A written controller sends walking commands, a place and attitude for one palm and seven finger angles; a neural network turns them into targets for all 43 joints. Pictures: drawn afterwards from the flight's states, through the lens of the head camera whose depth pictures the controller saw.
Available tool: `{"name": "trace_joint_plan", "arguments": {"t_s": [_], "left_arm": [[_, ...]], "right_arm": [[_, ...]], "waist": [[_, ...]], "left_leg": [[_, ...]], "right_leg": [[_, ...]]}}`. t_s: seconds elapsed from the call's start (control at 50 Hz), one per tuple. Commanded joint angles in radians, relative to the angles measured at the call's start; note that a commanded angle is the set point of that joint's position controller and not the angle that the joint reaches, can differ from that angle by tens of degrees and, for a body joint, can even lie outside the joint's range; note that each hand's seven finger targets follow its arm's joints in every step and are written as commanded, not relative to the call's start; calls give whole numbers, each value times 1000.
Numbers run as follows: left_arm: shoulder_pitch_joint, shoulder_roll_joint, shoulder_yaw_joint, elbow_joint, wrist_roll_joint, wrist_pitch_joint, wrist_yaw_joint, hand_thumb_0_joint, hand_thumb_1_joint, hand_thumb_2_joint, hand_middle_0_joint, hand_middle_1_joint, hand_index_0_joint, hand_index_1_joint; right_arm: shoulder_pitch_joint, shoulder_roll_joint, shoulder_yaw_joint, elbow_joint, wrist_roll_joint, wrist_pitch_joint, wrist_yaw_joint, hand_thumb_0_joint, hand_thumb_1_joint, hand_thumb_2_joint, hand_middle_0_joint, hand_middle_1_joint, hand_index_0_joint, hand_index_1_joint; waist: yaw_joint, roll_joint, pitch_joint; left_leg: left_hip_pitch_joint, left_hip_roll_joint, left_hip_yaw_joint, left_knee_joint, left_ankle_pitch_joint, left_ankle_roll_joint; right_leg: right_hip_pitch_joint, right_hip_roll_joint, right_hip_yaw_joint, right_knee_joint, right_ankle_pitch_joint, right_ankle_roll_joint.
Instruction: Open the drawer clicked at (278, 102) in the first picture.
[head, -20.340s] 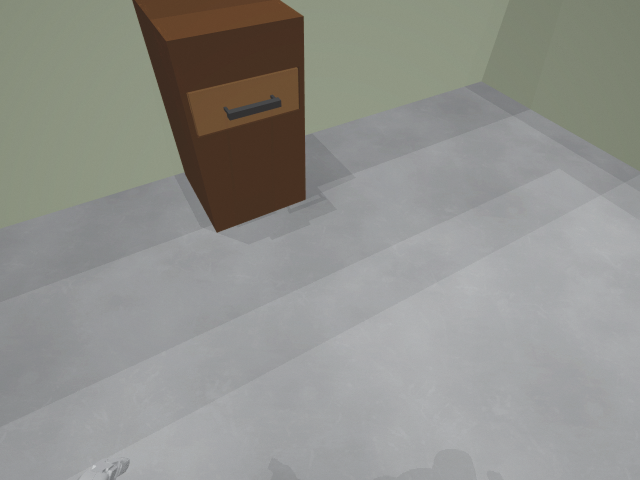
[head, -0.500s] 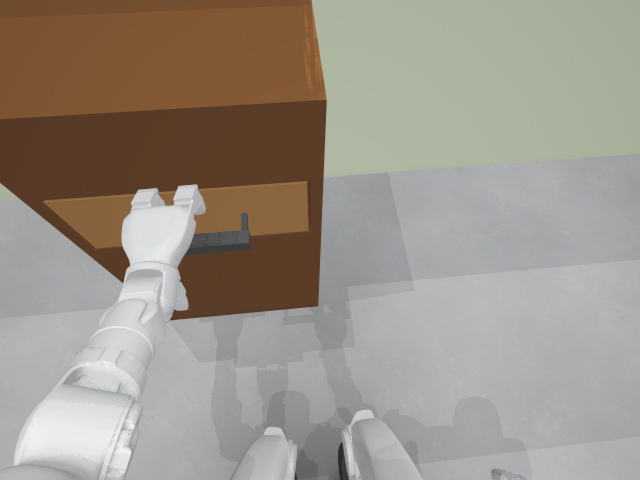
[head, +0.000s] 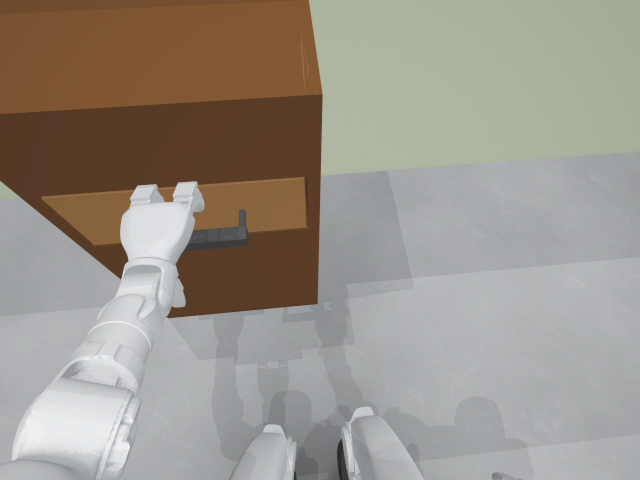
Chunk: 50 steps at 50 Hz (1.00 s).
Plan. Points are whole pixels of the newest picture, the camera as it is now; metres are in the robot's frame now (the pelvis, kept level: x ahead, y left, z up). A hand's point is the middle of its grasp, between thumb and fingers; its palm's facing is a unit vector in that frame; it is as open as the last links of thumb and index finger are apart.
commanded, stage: move the hooked fingers above the handle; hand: left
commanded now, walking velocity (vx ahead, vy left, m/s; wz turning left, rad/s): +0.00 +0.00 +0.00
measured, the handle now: (189, 229) +0.50 +0.20 -0.12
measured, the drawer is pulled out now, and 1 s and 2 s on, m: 0.00 0.00 0.00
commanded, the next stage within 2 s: lower the fingers behind the handle in 0.12 s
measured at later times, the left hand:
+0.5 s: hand (172, 239) +0.45 +0.21 -0.06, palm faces -0.03 -0.01 -1.00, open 13.8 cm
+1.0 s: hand (178, 249) +0.45 +0.21 -0.10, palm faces +0.01 -0.03 -1.00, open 13.6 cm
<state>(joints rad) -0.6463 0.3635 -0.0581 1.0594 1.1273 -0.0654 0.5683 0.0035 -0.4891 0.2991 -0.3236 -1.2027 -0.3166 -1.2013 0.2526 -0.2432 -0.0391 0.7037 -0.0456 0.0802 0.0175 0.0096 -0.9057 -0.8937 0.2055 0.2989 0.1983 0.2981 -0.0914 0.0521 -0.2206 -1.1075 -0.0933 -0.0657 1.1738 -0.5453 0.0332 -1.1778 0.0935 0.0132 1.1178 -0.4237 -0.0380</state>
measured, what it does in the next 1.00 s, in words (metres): stands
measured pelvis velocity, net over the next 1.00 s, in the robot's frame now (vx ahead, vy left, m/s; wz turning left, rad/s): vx -0.02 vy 0.00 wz -0.01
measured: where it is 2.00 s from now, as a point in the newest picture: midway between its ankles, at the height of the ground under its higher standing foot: outside the picture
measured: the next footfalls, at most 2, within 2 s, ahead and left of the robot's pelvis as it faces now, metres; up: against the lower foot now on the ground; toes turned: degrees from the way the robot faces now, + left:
none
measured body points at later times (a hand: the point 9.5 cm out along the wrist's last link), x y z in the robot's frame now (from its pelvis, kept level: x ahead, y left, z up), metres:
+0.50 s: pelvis -0.01 +0.00 -0.02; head +0.13 -0.01 +0.41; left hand +0.45 +0.20 -0.01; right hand +0.05 -0.27 -0.15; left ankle -0.01 +0.10 -0.64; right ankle +0.04 -0.09 -0.64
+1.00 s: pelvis -0.02 +0.00 -0.04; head +0.15 +0.00 +0.38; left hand +0.45 +0.21 -0.05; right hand +0.04 -0.26 -0.19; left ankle -0.01 +0.10 -0.64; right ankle +0.04 -0.09 -0.64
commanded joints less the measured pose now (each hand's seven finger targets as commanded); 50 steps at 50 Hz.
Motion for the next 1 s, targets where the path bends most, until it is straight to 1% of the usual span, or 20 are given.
{"name": "trace_joint_plan", "arguments": {"t_s": [0.0, 0.08, 0.12, 0.14, 0.2, 0.26, 0.34, 0.4, 0.44, 0.48, 0.54, 0.58, 0.62, 0.66, 0.68, 0.74, 0.82, 0.9, 0.96, 0.98], "left_arm": [[-428, 245, 95, -161, 17, -5, 86, 0, -500, 300, -300, -1200, -300, -1200], [-385, 291, 143, -130, 18, 50, 113, 0, -500, 300, -300, -1200, -300, -1200], [-399, 305, 141, -141, 16, 76, 113, 0, -500, 300, -300, -1200, -300, -1200], [-397, 290, 131, -127, 11, 91, 107, 0, -500, 300, -300, -1200, -300, -1200], [-417, 336, 139, -104, -11, 114, 87, 0, -500, 300, -300, -1200, -300, -1200], [-394, 321, 121, -67, -28, 95, 42, 0, -500, 300, -300, -1200, -300, -1200], [-374, 309, 108, -31, -35, 54, 14, 0, -500, 300, -300, -1200, -300, -1200], [-392, 322, 112, -36, -11, 30, 24, 0, -500, 300, -300, -1200, -300, -1200], [-394, 278, 91, -41, -4, 24, 34, 0, -500, 300, -300, -1200, -300, -1200], [-374, 296, 109, -26, 0, 29, 45, 0, -500, 300, -300, -1200, -300, -1200], [-410, 266, 88, -24, -4, 45, 52, 0, -500, 300, -300, -1200, -300, -1200], [-437, 274, 87, -52, 2, 35, 46, 0, -500, 300, -300, -1200, -300, -1200], [-481, 321, 116, -141, 7, 3, 43, 0, -500, 300, -300, -1200, -300, -1200], [-496, 294, 101, -197, 7, -25, 39, 0, -500, 300, -300, -1200, -300, -1200], [-492, 320, 121, -204, 13, -37, 42, 0, -500, 300, -300, -1200, -300, -1200], [-485, 315, 126, -193, 21, -45, 66, 0, -500, 300, -300, -1200, -300, -1200], [-433, 293, 129, -96, 18, -7, 102, 0, -500, 300, -300, -1200, -300, -1200], [-445, 284, 118, -74, 17, 33, 108, 0, -500, 300, -300, -1200, -300, -1200], [-434, 270, 105, -37, 15, 61, 97, 0, -500, 300, -300, -1200, -300, -1200], [-427, 285, 116, -35, 14, 67, 94, 0, -500, 300, -300, -1200, -300, -1200]], "right_arm": [[99, -154, -48, -59, -10, -19, -10, 0, -900, -900, 200, 300, 200, 300], [93, -157, -41, -72, -12, -6, 0, 0, -900, -900, 200, 300, 200, 300], [92, -156, -40, -78, -7, -4, -2, 0, -900, -900, 200, 300, 200, 300], [90, -154, -39, -82, -6, -4, -2, 0, -900, -900, 200, 300, 200, 300], [88, -162, -30, -78, 4, -9, -10, 0, -900, -900, 200, 300, 200, 300], [99, -163, -27, -71, 8, -24, -17, 0, -900, -900, 200, 300, 200, 300], [102, -162, -22, -69, 7, -36, -20, 0, -900, -900, 200, 300, 200, 300], [106, -168, -22, -69, 3, -41, -19, 0, -900, -900, 200, 300, 200, 300], [108, -162, -28, -71, 1, -43, -14, 0, -900, -900, 200, 300, 200, 300], [112, -169, -29, -69, 0, -40, -11, 0, -900, -900, 200, 300, 200, 300], [108, -167, -31, -70, -1, -43, -8, 0, -900, -900, 200, 300, 200, 300], [114, -172, -34, -72, 1, -45, -9, 0, -900, -900, 200, 300, 200, 300], [118, -174, -39, -75, -1, -50, -12, 0, -900, -900, 200, 300, 200, 300], [125, -171, -48, -70, -5, -50, -13, 0, -900, -900, 200, 300, 200, 300], [124, -173, -47, -64, -7, -50, -14, 0, -900, -900, 200, 300, 200, 300], [123, -170, -44, -50, -13, -47, -14, 0, -900, -900, 200, 300, 200, 300], [119, -169, -39, -38, -17, -42, -4, 0, -900, -900, 200, 300, 200, 300], [131, -172, -39, -37, -16, -37, 6, 0, -900, -900, 200, 300, 200, 300], [135, -175, -37, -37, -13, -33, 8, 0, -900, -900, 200, 300, 200, 300], [129, -177, -34, -37, -12, -33, 8, 0, -900, -900, 200, 300, 200, 300]], "waist": [[-30, 37, -448], [-1, 56, -496], [-10, 25, -517], [-17, 4, -509], [-30, -38, -474], [-39, -57, -469], [-44, -58, -402], [-42, -22, -398], [-43, 0, -413], [-35, -15, -422], [-51, -3, -414], [-51, 6, -448], [-41, 30, -554], [-47, 75, -610], [-42, 80, -600], [-45, 81, -571], [-45, 48, -493], [-49, 46, -518], [-61, 12, -498], [-51, 15, -494]], "left_leg": [[176, 53, 29, -109, 298, 12], [180, 53, 40, -111, 353, 7], [156, 53, 49, -112, 346, 14], [147, 51, 45, -118, 342, 16], [84, 48, 60, -123, 264, 28], [52, 46, 61, -112, 231, 31], [-6, 43, 61, -86, 186, 34], [-18, 45, 56, -64, 178, 31], [0, 44, 51, -56, 203, 28], [-14, 45, 50, -44, 202, 26], [-24, 46, 47, -36, 185, 25], [-5, 48, 40, -26, 179, 24], [30, 50, 34, -12, 204, 23], [100, 52, 22, -6, 251, 17], [101, 55, 20, 1, 256, 15], [94, 58, 6, 8, 281, 11], [16, 58, 18, 22, 251, 14], [16, 59, 19, 28, 285, 13], [-3, 60, 18, 29, 270, 15], [-13, 59, 22, 31, 259, 16]], "right_leg": [[291, -48, -1, -100, 187, -16], [347, -48, -4, -79, 250, -14], [401, -50, 6, -87, 283, -6], [416, -51, 7, -93, 289, -4], [456, -56, 23, -121, 246, 9], [455, -58, 29, -119, 228, 10], [399, -56, 37, -113, 178, 5], [325, -52, 28, -87, 137, 0], [301, -49, 20, -71, 154, -6], [289, -48, 15, -56, 144, -5], [259, -48, 11, -51, 123, -4], [241, -46, 5, -37, 105, -4], [265, -46, 10, -16, 128, -3], [241, -44, 0, -1, 157, -5], [222, -44, -3, 8, 154, -6], [179, -42, -14, 27, 154, -8], [160, -41, -18, 31, 135, -7], [178, -42, -19, 43, 183, -5], [179, -43, -21, 42, 182, -2], [180, -43, -18, 43, 175, -3]]}}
